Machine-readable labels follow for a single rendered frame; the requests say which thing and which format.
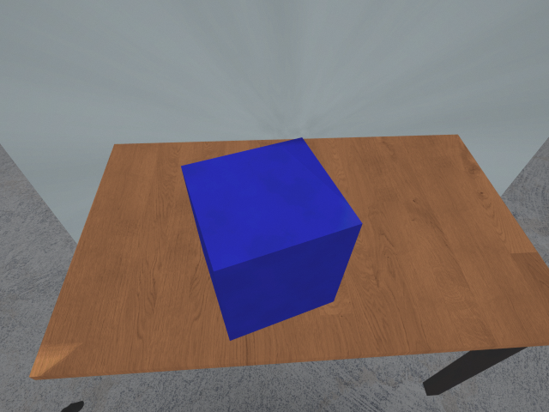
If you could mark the carton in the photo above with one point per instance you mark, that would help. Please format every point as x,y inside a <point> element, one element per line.
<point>276,232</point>

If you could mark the table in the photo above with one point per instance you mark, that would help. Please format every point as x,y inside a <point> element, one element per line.
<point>440,265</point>

